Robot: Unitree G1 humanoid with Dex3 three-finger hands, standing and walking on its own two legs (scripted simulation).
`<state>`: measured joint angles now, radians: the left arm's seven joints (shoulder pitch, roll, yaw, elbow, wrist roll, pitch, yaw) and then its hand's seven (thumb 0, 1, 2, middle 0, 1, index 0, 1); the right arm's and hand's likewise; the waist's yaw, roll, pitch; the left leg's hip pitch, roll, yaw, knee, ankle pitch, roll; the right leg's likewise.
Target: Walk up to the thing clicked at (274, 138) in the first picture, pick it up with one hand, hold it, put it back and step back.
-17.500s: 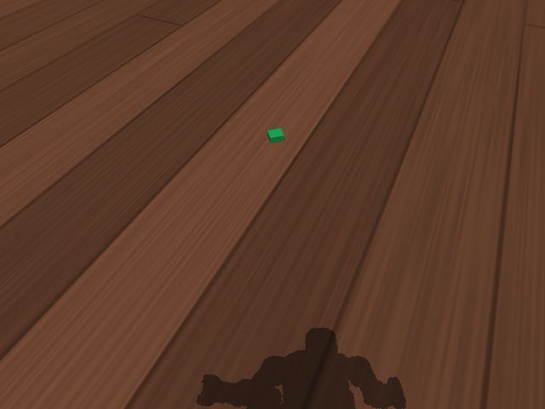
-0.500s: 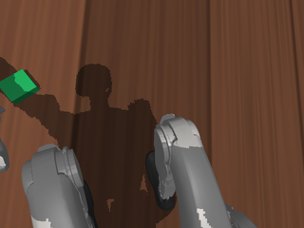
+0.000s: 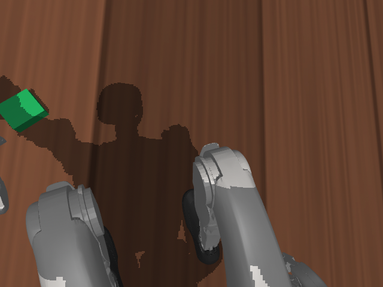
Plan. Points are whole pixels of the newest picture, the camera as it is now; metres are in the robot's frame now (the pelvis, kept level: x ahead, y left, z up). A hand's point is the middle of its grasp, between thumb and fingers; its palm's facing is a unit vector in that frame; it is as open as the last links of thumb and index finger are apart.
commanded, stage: rise first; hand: left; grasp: from above
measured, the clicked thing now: (23, 110) +0.51 +0.27 -0.30
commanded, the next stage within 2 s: approach in 0.28 s
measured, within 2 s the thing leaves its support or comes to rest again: neither
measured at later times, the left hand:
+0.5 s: hand out of the picture +0.46 +0.31 -0.18, palm faces -0.37 -0.20 -0.91, open 12.5 cm
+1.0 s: hand (10, 95) +0.50 +0.25 -0.17, palm faces -0.42 -0.20 -0.88, open 13.2 cm
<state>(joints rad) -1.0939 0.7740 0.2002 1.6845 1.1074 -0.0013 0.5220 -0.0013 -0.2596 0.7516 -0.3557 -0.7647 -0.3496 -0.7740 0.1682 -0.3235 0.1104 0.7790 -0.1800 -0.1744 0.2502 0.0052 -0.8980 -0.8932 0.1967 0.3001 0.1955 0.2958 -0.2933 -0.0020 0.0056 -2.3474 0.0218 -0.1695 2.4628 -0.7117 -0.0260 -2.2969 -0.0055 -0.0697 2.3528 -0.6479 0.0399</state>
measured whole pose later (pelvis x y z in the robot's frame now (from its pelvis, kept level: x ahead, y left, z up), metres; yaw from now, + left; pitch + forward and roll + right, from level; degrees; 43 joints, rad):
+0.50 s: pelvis +0.00 +0.00 +0.00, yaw +0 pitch +34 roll -8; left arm -1.08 0.75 0.16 1.64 1.10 0.01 0.52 0.00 -0.25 0.75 -0.37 -0.73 -0.36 -0.75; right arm 0.18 -0.31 0.10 0.79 -0.18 -0.19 0.27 0.01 -0.89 -0.89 0.20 0.30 0.20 0.30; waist -0.29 0.00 0.00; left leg -2.35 0.02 -0.17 2.47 -0.72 -0.02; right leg -2.30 -0.01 -0.07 2.36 -0.66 0.04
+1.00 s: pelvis +0.00 +0.00 +0.01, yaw -1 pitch +34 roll -8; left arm -1.21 0.77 0.15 1.71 1.05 0.14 0.46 0.00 -0.36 0.81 -0.24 -0.89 -0.25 -0.89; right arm 0.23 -0.35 0.18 0.74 -0.16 -0.17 0.25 0.01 -0.89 -0.89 0.20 0.30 0.20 0.30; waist -0.39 0.03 0.05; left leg -2.34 0.04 -0.17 2.44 -0.71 -0.02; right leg -2.30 0.01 -0.07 2.32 -0.63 0.04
